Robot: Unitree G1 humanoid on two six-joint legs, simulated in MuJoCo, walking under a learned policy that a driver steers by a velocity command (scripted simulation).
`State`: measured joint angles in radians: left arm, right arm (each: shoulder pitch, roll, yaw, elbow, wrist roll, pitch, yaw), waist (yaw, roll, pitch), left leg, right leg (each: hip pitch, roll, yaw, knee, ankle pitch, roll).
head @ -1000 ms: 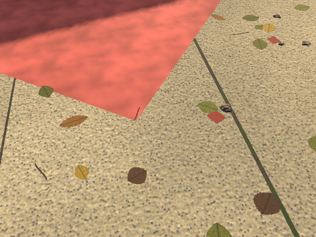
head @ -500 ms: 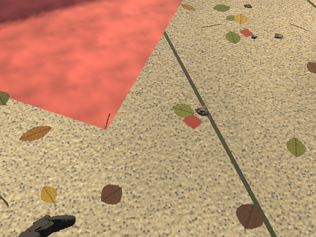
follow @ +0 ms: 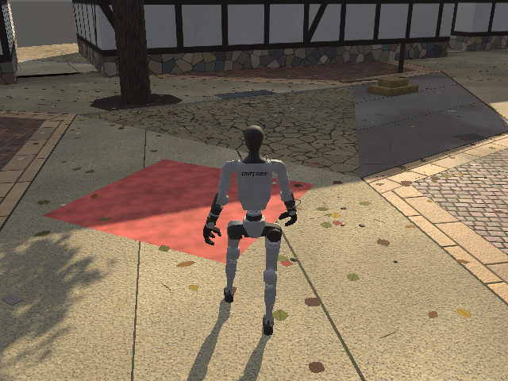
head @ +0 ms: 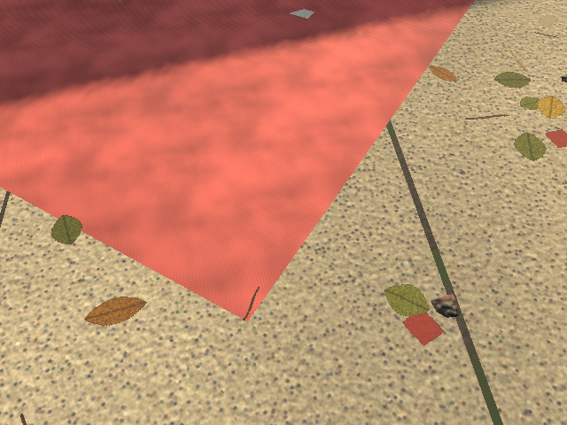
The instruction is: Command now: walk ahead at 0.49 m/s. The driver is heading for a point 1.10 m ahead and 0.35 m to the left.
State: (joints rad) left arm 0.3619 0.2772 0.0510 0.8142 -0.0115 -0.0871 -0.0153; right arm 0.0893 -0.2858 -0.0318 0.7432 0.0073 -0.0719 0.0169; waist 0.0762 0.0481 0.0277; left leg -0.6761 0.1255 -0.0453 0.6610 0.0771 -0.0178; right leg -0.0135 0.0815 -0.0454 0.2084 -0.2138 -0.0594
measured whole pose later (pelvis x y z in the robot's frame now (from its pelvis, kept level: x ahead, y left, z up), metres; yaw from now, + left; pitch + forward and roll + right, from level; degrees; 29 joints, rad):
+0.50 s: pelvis +0.28 +0.06 +0.00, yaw +1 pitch +1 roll +1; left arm 0.10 0.29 0.04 0.74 0.00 -0.07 0.00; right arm 0.36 -0.27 -0.04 0.85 0.01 -0.08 0.01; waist -0.07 -0.05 0.02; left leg -0.07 -0.07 0.03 0.23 -0.18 0.07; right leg -0.66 -0.12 0.06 0.73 -0.01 0.03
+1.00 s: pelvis +0.55 +0.02 +0.00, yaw +17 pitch +1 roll -2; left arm 0.29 0.28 0.07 0.88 0.01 -0.10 0.00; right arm 0.18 -0.31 -0.08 0.71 0.02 -0.02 0.01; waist 0.06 0.05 0.03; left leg -0.68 0.12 -0.05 0.88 -0.08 0.00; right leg -0.04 0.01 -0.18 0.25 -0.22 -0.02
